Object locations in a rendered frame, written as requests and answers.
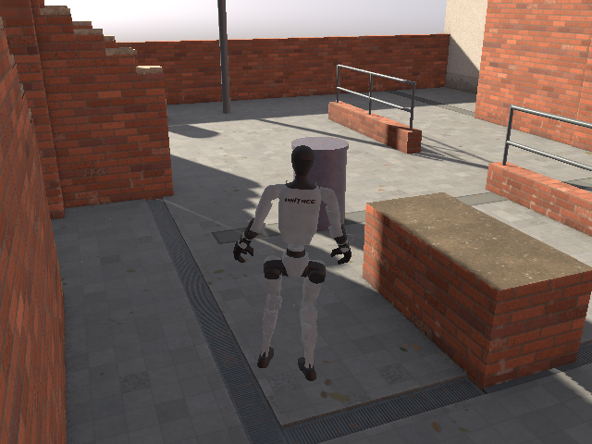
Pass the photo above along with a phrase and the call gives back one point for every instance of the robot left upper arm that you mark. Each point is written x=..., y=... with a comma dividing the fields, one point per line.
x=270, y=193

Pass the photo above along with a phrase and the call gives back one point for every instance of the robot torso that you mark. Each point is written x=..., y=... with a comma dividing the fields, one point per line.
x=298, y=213

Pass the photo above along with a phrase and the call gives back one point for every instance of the robot right forearm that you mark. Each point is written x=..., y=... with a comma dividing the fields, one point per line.
x=342, y=241

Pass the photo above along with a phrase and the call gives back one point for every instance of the robot left foot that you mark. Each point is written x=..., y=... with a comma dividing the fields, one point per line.
x=263, y=361

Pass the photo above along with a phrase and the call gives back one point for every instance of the robot left forearm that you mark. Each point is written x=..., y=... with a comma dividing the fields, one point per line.
x=247, y=236

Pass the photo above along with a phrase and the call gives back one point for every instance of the right robot hand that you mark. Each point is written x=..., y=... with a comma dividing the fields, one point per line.
x=345, y=259

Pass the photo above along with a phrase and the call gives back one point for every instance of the robot right upper arm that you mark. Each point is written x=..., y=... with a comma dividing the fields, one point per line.
x=329, y=197

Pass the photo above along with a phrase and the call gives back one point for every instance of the left robot hand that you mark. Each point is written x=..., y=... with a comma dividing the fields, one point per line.
x=238, y=250

